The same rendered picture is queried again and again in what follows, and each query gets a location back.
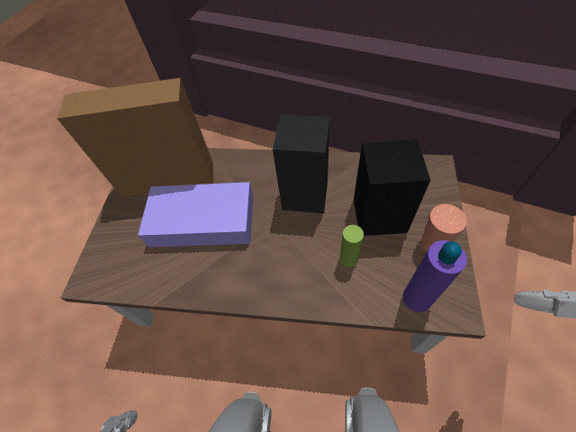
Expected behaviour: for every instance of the right robot hand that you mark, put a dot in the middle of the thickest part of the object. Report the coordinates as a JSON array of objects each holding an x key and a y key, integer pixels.
[{"x": 561, "y": 304}]

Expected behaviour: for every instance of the sofa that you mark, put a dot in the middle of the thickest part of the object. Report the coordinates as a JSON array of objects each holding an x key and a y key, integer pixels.
[{"x": 490, "y": 82}]

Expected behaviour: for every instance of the coffee table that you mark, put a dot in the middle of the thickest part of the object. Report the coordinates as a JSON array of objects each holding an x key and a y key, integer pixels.
[{"x": 291, "y": 270}]

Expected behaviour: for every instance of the left robot hand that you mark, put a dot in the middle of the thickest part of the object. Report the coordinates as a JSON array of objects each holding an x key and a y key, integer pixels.
[{"x": 121, "y": 423}]

